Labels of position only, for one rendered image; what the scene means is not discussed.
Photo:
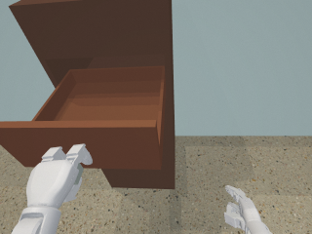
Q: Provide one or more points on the drawer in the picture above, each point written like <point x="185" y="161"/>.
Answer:
<point x="117" y="112"/>

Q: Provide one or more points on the robot right forearm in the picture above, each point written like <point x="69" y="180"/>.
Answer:
<point x="256" y="227"/>

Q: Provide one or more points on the cabinet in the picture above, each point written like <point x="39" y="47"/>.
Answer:
<point x="90" y="34"/>

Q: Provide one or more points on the robot left forearm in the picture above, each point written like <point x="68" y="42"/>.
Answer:
<point x="38" y="219"/>

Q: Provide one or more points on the robot right hand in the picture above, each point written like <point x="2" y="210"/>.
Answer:
<point x="238" y="216"/>

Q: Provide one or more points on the handle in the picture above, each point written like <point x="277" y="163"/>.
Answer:
<point x="81" y="169"/>

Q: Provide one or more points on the robot left hand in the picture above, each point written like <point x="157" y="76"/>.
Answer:
<point x="51" y="182"/>

